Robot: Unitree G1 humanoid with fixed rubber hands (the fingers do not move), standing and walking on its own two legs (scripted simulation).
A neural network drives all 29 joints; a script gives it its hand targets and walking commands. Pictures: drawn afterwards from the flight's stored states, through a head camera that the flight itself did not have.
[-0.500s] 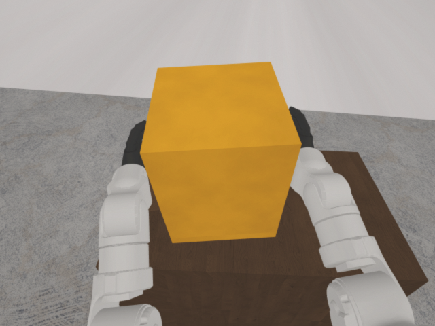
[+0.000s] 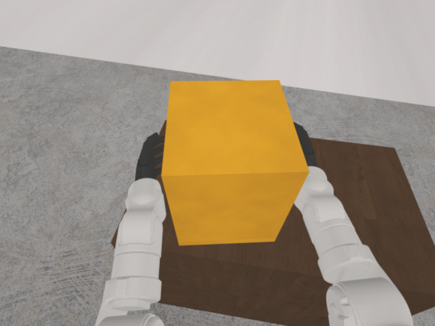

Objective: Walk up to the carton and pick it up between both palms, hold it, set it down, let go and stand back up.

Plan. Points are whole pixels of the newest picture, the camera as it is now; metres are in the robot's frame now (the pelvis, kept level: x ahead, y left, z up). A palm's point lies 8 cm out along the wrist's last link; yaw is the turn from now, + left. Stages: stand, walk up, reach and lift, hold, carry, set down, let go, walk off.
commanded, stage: set down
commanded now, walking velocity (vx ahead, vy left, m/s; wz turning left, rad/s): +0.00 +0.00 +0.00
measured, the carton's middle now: (226, 167) +0.39 +0.02 +0.08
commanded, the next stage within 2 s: none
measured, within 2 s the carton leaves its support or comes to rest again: neither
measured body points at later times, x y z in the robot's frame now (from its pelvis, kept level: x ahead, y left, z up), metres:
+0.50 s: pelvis +0.02 -0.02 +0.00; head +0.03 +0.00 +0.45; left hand +0.38 +0.14 +0.07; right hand +0.42 -0.15 +0.08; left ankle +0.03 +0.14 -0.75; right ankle +0.01 -0.10 -0.75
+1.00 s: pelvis +0.01 -0.03 +0.00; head +0.06 -0.03 +0.45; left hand +0.38 +0.14 +0.05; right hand +0.45 -0.15 +0.05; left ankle +0.03 +0.14 -0.75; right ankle +0.01 -0.10 -0.75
